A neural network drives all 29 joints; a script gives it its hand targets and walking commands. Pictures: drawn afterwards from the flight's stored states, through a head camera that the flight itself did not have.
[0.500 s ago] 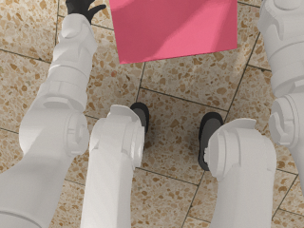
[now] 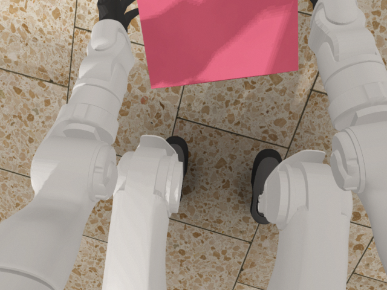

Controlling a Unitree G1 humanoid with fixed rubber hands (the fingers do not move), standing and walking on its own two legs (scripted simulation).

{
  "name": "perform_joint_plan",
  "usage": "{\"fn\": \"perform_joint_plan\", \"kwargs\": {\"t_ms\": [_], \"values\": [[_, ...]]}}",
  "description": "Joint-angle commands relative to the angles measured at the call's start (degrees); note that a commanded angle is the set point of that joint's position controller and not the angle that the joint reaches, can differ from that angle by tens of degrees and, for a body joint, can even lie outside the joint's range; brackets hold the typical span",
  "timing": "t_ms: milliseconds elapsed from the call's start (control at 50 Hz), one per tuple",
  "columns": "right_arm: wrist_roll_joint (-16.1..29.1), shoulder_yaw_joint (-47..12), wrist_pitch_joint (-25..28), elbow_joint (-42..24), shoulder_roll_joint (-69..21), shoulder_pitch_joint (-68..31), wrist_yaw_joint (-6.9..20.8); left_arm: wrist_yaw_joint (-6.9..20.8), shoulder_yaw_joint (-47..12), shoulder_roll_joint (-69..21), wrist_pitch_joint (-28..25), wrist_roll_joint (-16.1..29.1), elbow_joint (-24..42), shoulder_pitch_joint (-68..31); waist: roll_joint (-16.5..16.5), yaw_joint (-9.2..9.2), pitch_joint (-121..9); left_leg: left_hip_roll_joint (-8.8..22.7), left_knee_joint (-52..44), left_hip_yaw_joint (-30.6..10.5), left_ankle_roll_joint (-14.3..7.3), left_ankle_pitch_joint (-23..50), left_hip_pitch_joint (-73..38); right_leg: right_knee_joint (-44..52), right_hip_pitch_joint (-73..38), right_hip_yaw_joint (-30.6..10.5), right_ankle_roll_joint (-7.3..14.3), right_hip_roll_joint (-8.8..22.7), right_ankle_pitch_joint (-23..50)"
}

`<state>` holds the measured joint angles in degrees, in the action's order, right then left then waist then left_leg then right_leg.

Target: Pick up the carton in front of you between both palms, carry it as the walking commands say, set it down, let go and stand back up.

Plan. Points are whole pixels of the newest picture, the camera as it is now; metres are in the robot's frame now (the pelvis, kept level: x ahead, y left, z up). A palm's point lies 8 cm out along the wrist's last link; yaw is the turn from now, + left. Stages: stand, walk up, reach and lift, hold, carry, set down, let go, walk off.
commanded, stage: reach and lift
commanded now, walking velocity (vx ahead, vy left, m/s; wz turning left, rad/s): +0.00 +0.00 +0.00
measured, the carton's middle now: (216, 24) +0.51 +0.03 -0.25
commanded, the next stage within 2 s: none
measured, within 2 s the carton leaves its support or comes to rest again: leaves its support in 0.28 s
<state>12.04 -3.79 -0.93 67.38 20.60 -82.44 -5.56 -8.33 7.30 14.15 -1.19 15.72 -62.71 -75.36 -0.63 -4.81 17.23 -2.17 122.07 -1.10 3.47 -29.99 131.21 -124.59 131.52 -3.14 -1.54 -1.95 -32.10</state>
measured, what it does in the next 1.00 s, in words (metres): rises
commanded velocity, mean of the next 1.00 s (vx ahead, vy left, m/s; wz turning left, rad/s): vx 0.00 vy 0.00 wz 0.00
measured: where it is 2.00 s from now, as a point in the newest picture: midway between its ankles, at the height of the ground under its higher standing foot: (216, 191)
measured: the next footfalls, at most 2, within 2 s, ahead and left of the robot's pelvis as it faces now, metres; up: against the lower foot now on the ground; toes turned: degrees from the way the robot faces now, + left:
none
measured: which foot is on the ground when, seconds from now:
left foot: down 0.00-1.00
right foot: down 0.00-1.00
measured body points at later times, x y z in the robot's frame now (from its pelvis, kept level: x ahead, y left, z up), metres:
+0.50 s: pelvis +0.00 +0.00 +0.00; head +0.33 -0.02 +0.30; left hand +0.52 +0.17 -0.12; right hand +0.56 -0.13 -0.13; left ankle +0.13 +0.13 -0.34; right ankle +0.11 -0.13 -0.34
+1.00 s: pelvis +0.01 +0.00 +0.13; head +0.25 -0.01 +0.51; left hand +0.49 +0.16 +0.06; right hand +0.51 -0.14 +0.06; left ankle +0.13 +0.13 -0.34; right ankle +0.11 -0.13 -0.34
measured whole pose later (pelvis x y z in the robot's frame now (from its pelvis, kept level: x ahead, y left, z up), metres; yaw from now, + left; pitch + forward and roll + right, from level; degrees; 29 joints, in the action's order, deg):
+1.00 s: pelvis +0.01 +0.00 +0.13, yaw -2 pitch +43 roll +1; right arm -13.2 23.6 -18.6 44.5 0.6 -58.6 -2.7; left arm -2.4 30.5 -2.4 19.6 -12.2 -36.8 -54.0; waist 1.1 -2.8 -11.4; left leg -5.7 97.9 -5.4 4.7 -27.5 113.2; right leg -99.1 113.2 -4.8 -2.8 -6.7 -28.5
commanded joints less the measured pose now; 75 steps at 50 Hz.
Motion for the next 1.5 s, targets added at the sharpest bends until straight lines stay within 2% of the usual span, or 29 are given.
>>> {"fn": "perform_joint_plan", "kwargs": {"t_ms": [0, 20, 40, 100, 140, 180, 220, 280, 360, 440, 500, 540, 620, 740, 800, 880, 1000, 1140, 1480], "values": [[-0.70, -0.57, 1.41, -4.79, -1.32, -17.47, -0.19, -0.07, -0.77, -2.16, -1.26, -0.04, 4.65, -14.20, 5.75, -0.55, -63.97, -1.05, -8.73, 5.01, 0.62, 15.56, -31.84, 10.57, -33.20, 2.96, 0.52, -0.73, 12.38], [-1.65, 0.15, 1.50, -4.27, -1.16, -17.36, -0.45, -0.26, 0.11, -2.63, -1.26, -0.94, 3.71, -13.90, 5.73, -0.39, -63.22, -1.24, -8.69, 4.96, 0.75, 15.22, -31.95, 10.78, -32.95, 3.03, 0.42, -0.84, 11.95], [-2.11, -1.02, 1.48, -4.76, -5.40, -18.60, 0.17, 0.44, -1.18, -6.93, -1.24, -1.22, 4.62, -15.78, 5.77, -0.19, -62.74, -1.78, -8.66, 4.94, 0.54, 14.88, -32.22, 10.95, -33.13, 3.10, 0.50, -1.31, 11.53], [-2.47, -5.58, 0.79, -4.27, -28.68, -26.70, 4.50, 5.12, -6.20, -27.78, -0.49, -2.04, 5.58, -26.89, 6.07, -0.04, -63.06, -3.32, -7.93, 5.09, -0.15, 15.27, -30.78, 10.24, -32.13, 3.14, 1.21, -2.94, 12.47], [-5.12, -5.05, -0.40, -4.43, -40.92, -28.83, 7.89, 8.78, -7.21, -38.57, 1.31, -4.18, 7.61, -33.19, 6.26, 0.19, -61.73, -4.20, -7.31, 5.54, 0.05, 14.15, -28.95, 9.64, -30.53, 3.62, 1.38, -3.72, 11.92], [-6.53, -3.40, -1.61, -5.17, -48.02, -28.30, 10.04, 11.58, -6.88, -44.59, 3.09, -5.65, 9.79, -35.59, 6.63, 0.06, -61.45, -4.94, -6.91, 6.04, -0.12, 13.87, -27.48, 9.18, -29.33, 4.55, 1.54, -4.43, 12.24], [-6.61, -2.80, -2.40, -7.18, -52.62, -28.44, 11.19, 13.17, -6.88, -48.29, 4.36, -6.28, 12.25, -36.51, 6.53, -0.25, -62.97, -5.39, -6.46, 6.43, -0.48, 15.40, -28.19, 8.67, -28.33, 5.30, 1.74, -5.07, 13.77], [-5.28, -3.96, -3.05, -11.28, -57.61, -28.87, 11.91, 13.87, -7.38, -53.64, 5.64, -6.20, 14.85, -34.92, 6.52, -1.51, -68.48, -5.65, -5.65, 7.16, -0.41, 19.95, -31.79, 7.79, -30.66, 6.00, 1.54, -5.79, 17.75], [-3.59, -7.57, -4.91, -19.34, -64.38, -28.09, 11.88, 14.53, -11.05, -59.96, 8.18, -4.73, 20.80, -32.62, 7.10, -1.94, -82.69, -5.80, -5.54, 8.19, -0.10, 24.51, -37.31, 7.96, -39.03, 6.73, 1.04, -6.51, 22.88], [-4.40, -10.16, -8.39, -26.51, -71.21, -24.32, 11.41, 15.09, -15.70, -63.14, 11.42, -4.91, 30.25, -32.52, 6.98, -1.39, -95.25, -6.16, -7.73, 9.16, 0.26, 24.04, -40.69, 10.46, -45.67, 7.36, 0.54, -7.35, 23.91], [-6.17, -10.46, -11.54, -29.31, -75.21, -20.83, 11.53, 15.71, -17.25, -64.79, 14.40, -6.68, 34.49, -30.78, 6.25, -1.39, -97.07, -6.81, -10.63, 9.59, 0.24, 20.36, -40.98, 13.48, -46.03, 7.61, 0.38, -8.13, 20.41], [-8.08, -8.80, -13.58, -27.38, -76.78, -18.37, 12.08, 16.39, -16.04, -66.22, 16.54, -8.91, 32.71, -28.00, 6.03, -1.51, -90.91, -6.96, -13.55, 9.42, -0.11, 15.17, -38.58, 16.46, -42.67, 7.60, 0.42, -8.40, 14.95], [-12.94, -2.01, -15.92, -20.38, -77.04, -15.96, 13.39, 18.11, -9.55, -68.21, 19.43, -14.84, 24.79, -24.05, 6.17, -1.33, -76.63, -6.81, -19.09, 8.41, -1.14, 5.99, -33.53, 22.63, -36.46, 7.50, 0.77, -8.35, 4.80], [-18.23, 5.70, -16.42, -16.69, -76.39, -14.37, 14.23, 19.22, -3.60, -69.02, 20.37, -20.01, 20.36, -22.15, 5.00, -0.22, -74.58, -7.33, -25.66, 7.59, -1.35, 4.62, -36.29, 28.97, -38.41, 7.36, 1.17, -8.58, 3.62], [-19.59, 7.00, -16.58, -15.99, -76.93, -12.61, 14.69, 19.50, -3.11, -70.24, 20.62, -21.18, 19.32, -20.46, 4.13, 0.41, -75.88, -7.49, -28.68, 7.50, -1.19, 4.78, -39.16, 31.94, -40.83, 7.23, 1.18, -8.57, 3.98], [-19.43, 5.86, -16.70, -17.60, -78.65, -10.62, 15.42, 19.84, -4.62, -72.22, 20.82, -21.27, 20.06, -18.11, 3.20, 0.71, -79.14, -7.67, -31.89, 7.17, -0.99, 6.91, -44.15, 35.11, -44.60, 7.12, 1.05, -8.58, 6.34], [-16.49, -0.41, -16.95, -23.10, -82.16, -7.30, 16.03, 20.02, -10.48, -75.62, 21.03, -18.98, 23.56, -13.72, 2.87, 0.75, -83.82, -7.75, -35.99, 6.38, -0.78, 11.35, -52.47, 39.09, -51.76, 6.66, 0.56, -8.72, 10.71], [-14.43, -5.79, -17.33, -26.87, -84.69, -0.98, 15.94, 19.89, -15.73, -77.87, 21.27, -17.00, 25.84, -6.64, 3.03, 1.17, -81.91, -7.81, -41.89, 4.98, -0.71, 12.80, -60.44, 44.95, -59.05, 5.88, 0.10, -8.71, 12.18], [-16.39, -6.76, -15.08, -28.19, -85.69, 18.89, 15.41, 19.25, -17.28, -78.78, 18.72, -19.45, 24.48, 13.33, 1.67, 2.54, -65.55, -6.65, -60.76, 0.08, -1.83, 17.78, -80.31, 63.99, -79.16, 1.44, 0.73, -6.97, 18.12]]}}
